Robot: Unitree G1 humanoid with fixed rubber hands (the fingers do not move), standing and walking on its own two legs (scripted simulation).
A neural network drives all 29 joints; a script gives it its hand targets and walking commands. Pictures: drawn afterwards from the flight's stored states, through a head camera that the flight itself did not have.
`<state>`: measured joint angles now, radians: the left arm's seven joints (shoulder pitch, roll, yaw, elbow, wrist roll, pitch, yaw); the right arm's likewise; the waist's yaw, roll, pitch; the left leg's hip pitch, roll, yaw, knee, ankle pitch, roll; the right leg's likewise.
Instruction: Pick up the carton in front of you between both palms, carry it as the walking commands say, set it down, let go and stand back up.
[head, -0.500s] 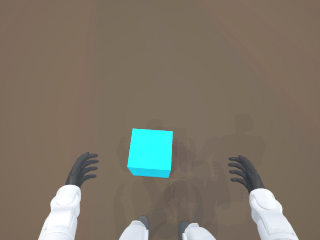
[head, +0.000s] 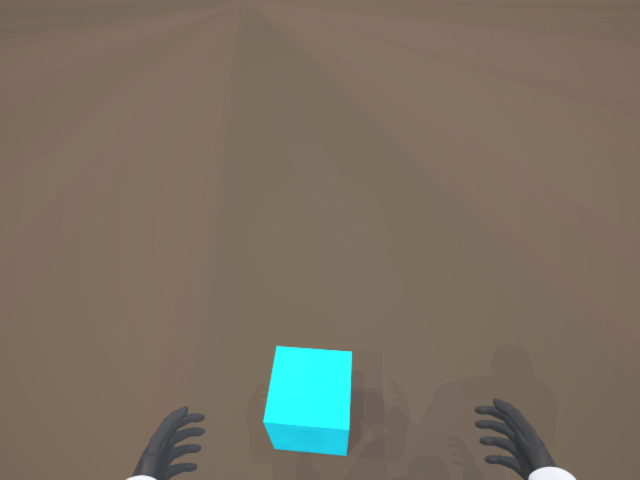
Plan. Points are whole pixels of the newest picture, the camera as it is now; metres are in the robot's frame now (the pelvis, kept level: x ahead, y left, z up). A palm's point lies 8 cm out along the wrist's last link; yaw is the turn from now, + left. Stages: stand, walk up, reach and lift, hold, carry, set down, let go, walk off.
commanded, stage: let go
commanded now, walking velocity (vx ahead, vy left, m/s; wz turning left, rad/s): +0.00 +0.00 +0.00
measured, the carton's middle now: (312, 401) +0.45 +0.06 -0.65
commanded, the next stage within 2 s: stand in 0.18 s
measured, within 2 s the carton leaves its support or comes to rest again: neither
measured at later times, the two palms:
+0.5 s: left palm out of the picture +0.15 +0.29 -0.08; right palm out of the picture +0.15 -0.28 -0.09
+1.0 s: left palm out of the picture +0.14 +0.30 -0.09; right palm out of the picture +0.13 -0.29 -0.09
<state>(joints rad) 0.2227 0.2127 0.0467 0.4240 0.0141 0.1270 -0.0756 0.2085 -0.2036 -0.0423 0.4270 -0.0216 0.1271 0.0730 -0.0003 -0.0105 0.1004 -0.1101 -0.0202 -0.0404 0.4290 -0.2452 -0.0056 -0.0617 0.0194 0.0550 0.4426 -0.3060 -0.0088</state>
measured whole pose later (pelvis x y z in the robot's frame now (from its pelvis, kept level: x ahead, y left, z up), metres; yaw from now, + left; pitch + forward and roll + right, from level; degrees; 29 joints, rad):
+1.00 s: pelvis +0.01 +0.01 +0.00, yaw -1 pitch -1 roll +0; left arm 0.19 0.35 0.03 0.78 0.03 0.01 0.02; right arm 0.14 -0.34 -0.02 0.86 -0.03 -0.01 -0.02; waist 0.00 -0.01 0.01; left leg -0.17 -0.02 -0.03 0.47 -0.28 0.01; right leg -0.12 0.02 0.07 0.45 -0.32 0.00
